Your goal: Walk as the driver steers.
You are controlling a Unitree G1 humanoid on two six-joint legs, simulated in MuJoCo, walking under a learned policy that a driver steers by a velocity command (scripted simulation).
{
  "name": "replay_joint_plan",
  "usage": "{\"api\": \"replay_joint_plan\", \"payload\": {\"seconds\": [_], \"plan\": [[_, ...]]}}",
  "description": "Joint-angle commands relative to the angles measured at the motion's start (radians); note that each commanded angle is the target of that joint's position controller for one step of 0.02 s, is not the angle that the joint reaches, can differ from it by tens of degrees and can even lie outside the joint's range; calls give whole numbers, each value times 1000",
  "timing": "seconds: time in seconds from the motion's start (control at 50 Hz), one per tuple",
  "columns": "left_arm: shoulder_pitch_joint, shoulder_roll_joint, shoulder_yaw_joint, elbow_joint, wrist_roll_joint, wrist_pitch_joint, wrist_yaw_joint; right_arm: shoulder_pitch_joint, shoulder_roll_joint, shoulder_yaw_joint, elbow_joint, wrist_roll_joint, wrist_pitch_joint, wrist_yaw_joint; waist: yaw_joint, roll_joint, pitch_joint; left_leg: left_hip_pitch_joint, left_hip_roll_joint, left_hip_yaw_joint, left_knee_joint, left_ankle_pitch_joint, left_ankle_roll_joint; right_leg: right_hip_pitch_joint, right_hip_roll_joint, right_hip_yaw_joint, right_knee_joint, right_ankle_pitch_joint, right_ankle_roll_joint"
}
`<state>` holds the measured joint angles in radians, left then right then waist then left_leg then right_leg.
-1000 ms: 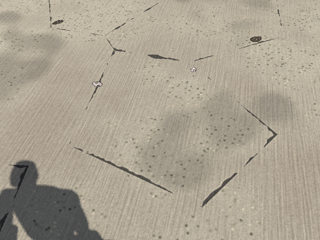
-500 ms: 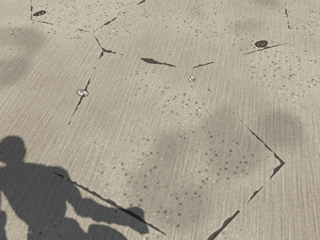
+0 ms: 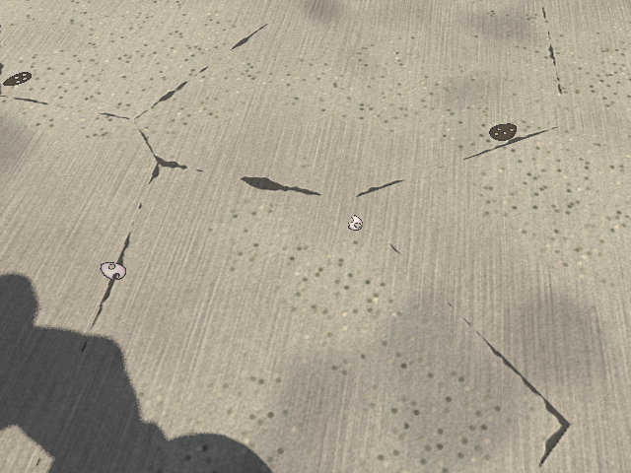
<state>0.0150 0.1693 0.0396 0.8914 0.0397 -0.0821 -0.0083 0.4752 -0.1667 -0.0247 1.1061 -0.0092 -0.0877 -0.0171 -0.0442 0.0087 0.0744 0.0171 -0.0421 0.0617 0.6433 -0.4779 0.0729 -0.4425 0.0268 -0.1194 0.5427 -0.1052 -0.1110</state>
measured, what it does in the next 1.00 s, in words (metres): walks ahead, turning right: left foot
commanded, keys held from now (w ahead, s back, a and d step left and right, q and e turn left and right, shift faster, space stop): w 0.20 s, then w+e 0.80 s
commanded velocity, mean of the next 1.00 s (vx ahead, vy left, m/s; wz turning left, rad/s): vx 0.50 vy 0.00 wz -0.34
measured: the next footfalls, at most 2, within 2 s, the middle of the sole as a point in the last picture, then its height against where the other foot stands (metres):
left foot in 0.52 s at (276, 469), level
right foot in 1.06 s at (400, 376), level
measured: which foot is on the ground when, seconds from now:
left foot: up 0.00-0.50, down 0.52-1.00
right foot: down 0.00-0.54, up 0.56-1.00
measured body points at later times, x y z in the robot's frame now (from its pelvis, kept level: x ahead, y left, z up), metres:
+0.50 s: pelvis +0.27 +0.01 +0.01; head +0.31 +0.01 +0.46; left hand +0.18 +0.25 -0.13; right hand +0.47 -0.21 -0.09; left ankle +0.41 +0.10 -0.71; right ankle +0.11 -0.07 -0.72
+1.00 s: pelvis +0.51 -0.02 +0.01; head +0.54 -0.04 +0.46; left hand +0.77 +0.10 -0.09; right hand +0.37 -0.23 -0.13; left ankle +0.42 +0.10 -0.72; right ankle +0.60 -0.17 -0.69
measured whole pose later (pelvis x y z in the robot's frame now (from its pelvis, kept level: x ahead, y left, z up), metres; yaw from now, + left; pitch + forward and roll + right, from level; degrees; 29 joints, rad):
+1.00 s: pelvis +0.51 -0.02 +0.01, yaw -24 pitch +1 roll +1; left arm 0.03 0.21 0.05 0.80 0.04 0.00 -0.07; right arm 0.42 -0.20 -0.05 0.98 -0.02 -0.10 -0.02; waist -0.06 -0.02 0.06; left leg 0.08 0.02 0.32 0.26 -0.35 -0.01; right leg -0.58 -0.06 -0.11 0.67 -0.11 -0.10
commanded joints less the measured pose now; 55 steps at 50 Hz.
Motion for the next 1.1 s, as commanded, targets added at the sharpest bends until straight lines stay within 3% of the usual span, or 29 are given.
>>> {"api": "replay_joint_plan", "payload": {"seconds": [0.02,0.04,0.06,0.08,0.1,0.12,0.2,0.3,0.4,0.46,0.48,0.5,0.52,0.54,0.56,0.58,0.6,0.64,0.66,0.68,0.7,0.72,0.84,0.94,1.0,1.04,1.06,1.08,1.1], "plan": [[403,227,74,80,-16,14,2,49,-126,-30,-67,9,-6,6,137,-65,-300,-625,10,-123,733,12,35,712,-411,748,-261,-198,-232],[293,175,57,62,-26,11,-2,-44,-123,-34,-103,3,-11,10,101,-50,-149,-654,54,-122,690,110,36,556,-381,586,-293,-177,-194],[249,122,43,60,-21,3,-5,-85,-108,-33,-112,0,-14,12,77,-5,-80,-624,84,-117,638,168,34,441,-340,491,-329,-69,-164],[243,82,30,71,-22,-4,-3,-105,-96,-37,-113,-13,-3,15,47,6,-42,-577,108,-115,588,197,31,359,-278,394,-350,4,-112],[256,72,25,89,-24,-9,4,-56,-66,-32,-108,-23,11,22,19,-53,-51,-526,117,-108,548,202,18,315,-270,345,-363,52,-109],[289,65,21,104,-24,-18,6,-54,-57,-32,-103,-28,23,26,13,-49,-46,-509,120,-102,530,203,8,297,-256,321,-370,104,-106],[372,118,25,132,-26,-31,12,-188,-63,-35,-154,-32,45,40,15,-49,-1,-616,146,-59,416,290,-31,296,-226,238,-415,162,-104],[466,113,16,142,-30,-23,11,-414,-64,-26,-238,-19,43,43,70,-63,26,-660,131,-15,142,433,-74,348,-185,228,-408,267,-93],[530,133,21,150,-22,-14,20,-548,-78,-20,-297,-10,31,39,112,-85,19,-653,92,-15,-12,446,-69,471,-206,271,-335,350,-106],[490,161,34,133,-14,-8,27,-519,-111,-28,-315,-3,13,34,74,-98,3,-550,72,-32,-88,360,-41,492,-225,303,-256,432,-85],[460,174,40,124,-15,-8,26,-446,-127,-36,-298,-3,5,29,39,-101,-26,-436,48,-26,-124,325,-28,469,-214,297,-188,511,-67],[436,178,42,116,-20,-7,21,-308,-148,-48,-256,-7,-6,20,-22,-67,-96,-254,26,-12,-192,351,-9,431,-172,268,-35,548,-47],[422,153,38,94,-31,-10,16,-144,-203,-67,-223,-30,-19,7,-82,-6,-212,-2,136,-113,-205,326,28,288,-112,229,195,383,-27],[482,51,18,49,-67,-8,16,-51,-301,-90,-238,-60,-20,-2,-71,168,-366,277,428,-480,-250,200,92,-3,16,142,524,-105,12],[531,97,32,43,-57,1,19,-106,-301,-93,-244,-41,1,5,-25,252,-405,254,510,-746,-369,151,156,-143,49,164,684,-422,4],[485,133,44,53,-38,16,21,-200,-206,-71,-265,-30,10,9,16,116,-253,117,472,-622,-383,36,136,-185,-27,188,741,-345,-2],[418,116,42,46,-27,19,11,-257,-136,-53,-271,-20,6,12,18,32,-129,-30,416,-468,-419,65,112,-181,-63,185,707,-268,4],[377,91,45,32,-8,36,-7,-266,-101,-42,-251,-16,-6,5,55,63,-48,-169,326,-264,-469,227,54,-131,-108,179,635,-204,16],[393,79,45,29,-4,50,-15,-247,-106,-42,-240,-15,-15,3,69,96,-56,-186,326,-216,-473,294,58,-112,-112,168,633,-189,25],[378,75,44,26,-3,58,-18,-208,-89,-39,-226,-10,-26,6,67,73,-45,-186,308,-164,-465,426,43,-118,-115,168,640,-169,25],[362,67,44,9,-4,67,-23,-197,-112,-45,-220,-5,-34,6,78,98,-65,-166,323,-141,-476,429,62,-147,-113,156,634,-143,33],[322,77,44,-4,-4,72,-27,-194,-119,-48,-220,-3,-39,6,76,79,-56,-163,319,-112,-494,425,68,-181,-126,155,627,-108,40],[95,74,29,-95,-6,75,-53,-120,-133,-48,-195,-11,-40,6,43,57,2,-115,290,59,-505,549,65,-252,-122,102,359,81,59],[-46,80,18,-158,-1,72,-67,-45,-174,-58,-173,-11,-26,-5,4,63,25,4,327,139,-474,663,56,-194,-98,14,148,51,21],[-31,99,27,-167,5,72,-62,-32,-204,-64,-164,-14,-4,-12,21,87,-3,85,335,193,-338,1001,40,-105,-31,-39,90,-85,-27],[107,128,44,-133,5,66,-50,-35,-237,-72,-164,-14,17,-12,79,99,-90,106,333,214,-94,1206,33,51,47,-62,48,-169,-71],[256,152,60,-87,11,55,-38,-48,-243,-72,-174,-8,27,-9,146,64,-175,25,318,235,127,1112,10,252,76,-46,-39,-125,-100],[393,241,89,-56,23,48,-22,-52,-210,-63,-208,-9,28,-5,198,-32,-280,-211,291,230,421,742,-24,511,-95,197,-78,-230,-153],[344,358,113,-86,4,55,-15,-55,-121,-48,-300,6,16,17,121,-277,-335,-673,56,149,785,-76,-91,769,-370,778,-207,-225,-309]]}}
